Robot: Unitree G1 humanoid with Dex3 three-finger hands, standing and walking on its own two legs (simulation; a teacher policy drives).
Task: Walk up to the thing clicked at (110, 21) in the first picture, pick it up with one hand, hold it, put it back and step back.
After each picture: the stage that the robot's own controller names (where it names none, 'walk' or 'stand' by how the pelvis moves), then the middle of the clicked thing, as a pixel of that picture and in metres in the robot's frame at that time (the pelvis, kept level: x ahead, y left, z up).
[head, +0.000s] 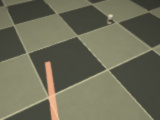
stand; (110, 19) +2.03 -0.47 -0.72
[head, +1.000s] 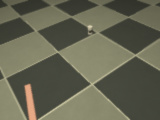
walk; (90, 30) +1.93 -0.01 -0.70
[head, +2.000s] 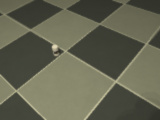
walk; (55, 50) +1.29 +0.33 -0.72
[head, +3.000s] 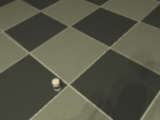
walk; (56, 84) +0.84 +0.29 -0.72
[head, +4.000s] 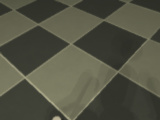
walk; out of the picture +0.49 +0.23 -0.72
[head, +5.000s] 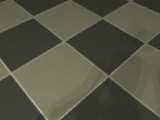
stand; out of the picture +0.40 +0.37 -0.70
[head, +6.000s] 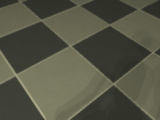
stand; out of the picture +0.41 +0.31 -0.70
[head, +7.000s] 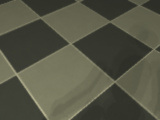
stand; out of the picture +0.40 +0.30 -0.71
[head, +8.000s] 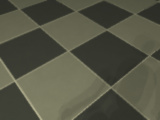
stand; out of the picture +0.42 +0.33 -0.72
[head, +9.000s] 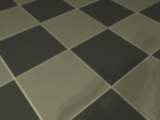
stand; out of the picture +0.41 +0.33 -0.72
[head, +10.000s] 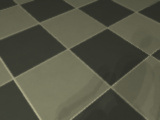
stand; out of the picture +0.40 +0.33 -0.72
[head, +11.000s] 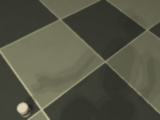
go down; (24, 110) +0.43 +0.34 -0.64
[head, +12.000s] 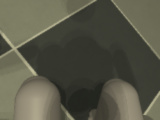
go down; out of the picture +0.45 +0.37 -0.27
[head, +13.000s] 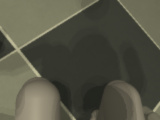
close in; out of the picture +0.46 +0.37 -0.28
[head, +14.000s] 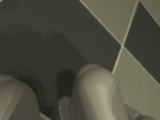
close in; out of the picture +0.43 +0.41 -0.22
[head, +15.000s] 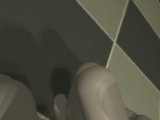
approach; out of the picture +0.42 +0.42 -0.22
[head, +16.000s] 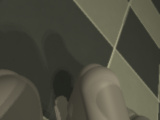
lift; out of the picture +0.42 +0.41 -0.22
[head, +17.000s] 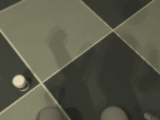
lift; (21, 83) +0.47 +0.34 -0.49
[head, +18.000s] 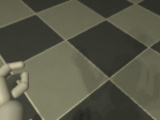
hold; out of the picture +0.42 +0.33 -0.67
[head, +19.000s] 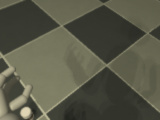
close; (27, 114) +0.44 +0.34 -0.63
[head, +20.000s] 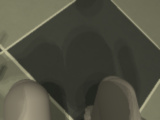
approach; out of the picture +0.48 +0.38 -0.28
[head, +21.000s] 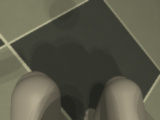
hold; out of the picture +0.46 +0.38 -0.24
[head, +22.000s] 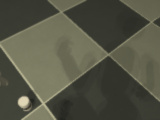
hold; (25, 103) +0.45 +0.33 -0.58
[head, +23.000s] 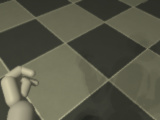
hold; out of the picture +0.44 +0.33 -0.67
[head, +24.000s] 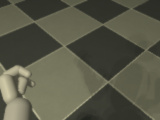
hold; out of the picture +0.43 +0.34 -0.68
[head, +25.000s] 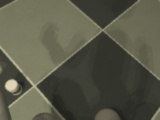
lower; (14, 87) +0.46 +0.34 -0.51
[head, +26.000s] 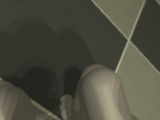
lower; out of the picture +0.46 +0.42 -0.23
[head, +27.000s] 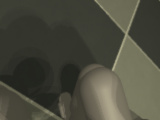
lower; out of the picture +0.45 +0.45 -0.22
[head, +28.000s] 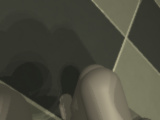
lower; out of the picture +0.45 +0.44 -0.22
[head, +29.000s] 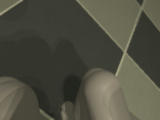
rise; out of the picture +0.48 +0.50 -0.26
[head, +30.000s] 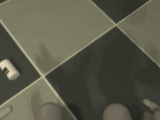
walk; (9, 69) +0.53 +0.43 -0.49
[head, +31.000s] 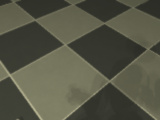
stand; out of the picture +0.47 +0.43 -0.69
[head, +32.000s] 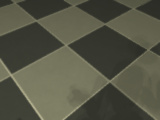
stand; out of the picture +0.46 +0.45 -0.69
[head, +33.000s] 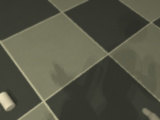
withdraw; (6, 101) +0.48 +0.47 -0.61
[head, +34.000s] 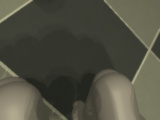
close in; out of the picture +0.43 +0.55 -0.26
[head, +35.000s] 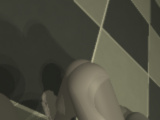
rise; out of the picture +0.36 +0.59 -0.25
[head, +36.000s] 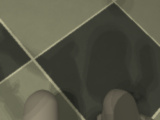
walk; out of the picture +0.45 +0.53 -0.40
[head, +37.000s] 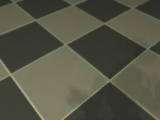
stand; out of the picture +0.41 +0.51 -0.68
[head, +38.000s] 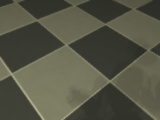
stand; out of the picture +0.40 +0.53 -0.69
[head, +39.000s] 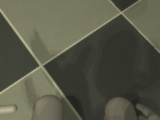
withdraw; out of the picture +0.42 +0.55 -0.44
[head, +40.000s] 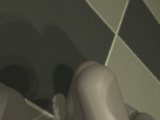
close in; out of the picture +0.32 +0.61 -0.25
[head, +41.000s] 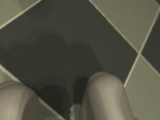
rise; out of the picture +0.32 +0.61 -0.28
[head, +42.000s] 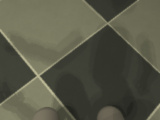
stand; out of the picture +0.38 +0.58 -0.54
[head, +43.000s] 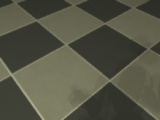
stand; out of the picture +0.35 +0.59 -0.69
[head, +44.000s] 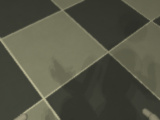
withdraw; out of the picture +0.38 +0.59 -0.61
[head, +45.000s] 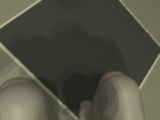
rise; out of the picture +0.33 +0.64 -0.27
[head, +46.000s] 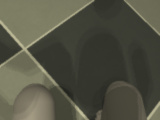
hold; out of the picture +0.36 +0.63 -0.32
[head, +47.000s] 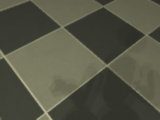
hold; out of the picture +0.34 +0.61 -0.65
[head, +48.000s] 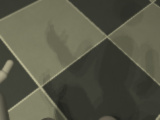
withdraw; out of the picture +0.34 +0.63 -0.57
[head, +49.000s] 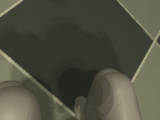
open; out of the picture +0.31 +0.67 -0.27
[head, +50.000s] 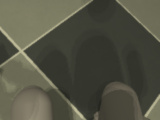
stand; out of the picture +0.32 +0.66 -0.32
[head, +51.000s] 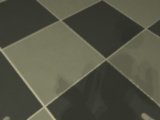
stand; out of the picture +0.32 +0.64 -0.63
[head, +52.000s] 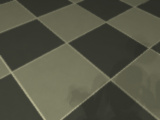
stand; out of the picture +0.29 +0.65 -0.68
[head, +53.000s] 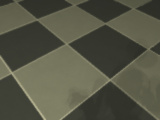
stand; out of the picture +0.30 +0.65 -0.68
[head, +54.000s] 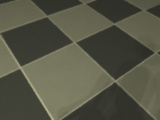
stand; out of the picture +0.30 +0.65 -0.72
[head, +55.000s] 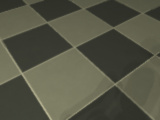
stand; out of the picture +0.30 +0.67 -0.75
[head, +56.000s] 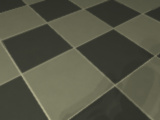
stand; out of the picture +0.29 +0.68 -0.75
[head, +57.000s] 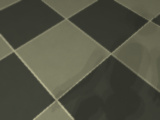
walk; out of the picture +0.30 +0.67 -0.72
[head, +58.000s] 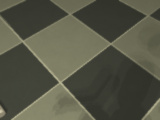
walk; out of the picture +0.50 +0.69 -0.73
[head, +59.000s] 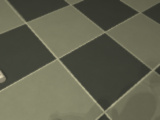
walk; out of the picture +0.81 +0.70 -0.73
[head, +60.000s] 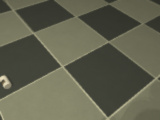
stand; (5, 82) +0.85 +0.69 -0.73
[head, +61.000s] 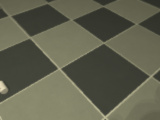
stand; (2, 87) +0.85 +0.73 -0.75
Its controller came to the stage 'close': yes
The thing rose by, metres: 0.01
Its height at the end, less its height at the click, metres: -0.02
